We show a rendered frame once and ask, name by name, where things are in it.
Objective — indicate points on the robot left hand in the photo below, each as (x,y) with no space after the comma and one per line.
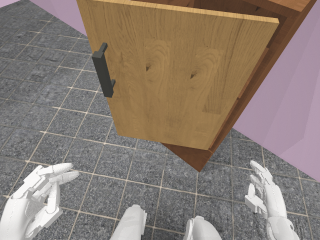
(23,206)

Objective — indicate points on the right robot thigh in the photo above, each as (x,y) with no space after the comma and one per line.
(200,229)

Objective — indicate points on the cupboard door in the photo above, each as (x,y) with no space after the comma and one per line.
(177,70)

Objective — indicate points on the right robot forearm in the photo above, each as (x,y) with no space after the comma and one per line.
(280,228)

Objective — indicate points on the robot right hand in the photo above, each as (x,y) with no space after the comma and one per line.
(272,203)

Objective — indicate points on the robot thigh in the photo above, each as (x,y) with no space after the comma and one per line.
(131,226)
(200,229)

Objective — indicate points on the handle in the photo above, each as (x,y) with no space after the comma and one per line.
(102,71)

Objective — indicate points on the left robot thigh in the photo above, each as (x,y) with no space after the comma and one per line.
(131,226)

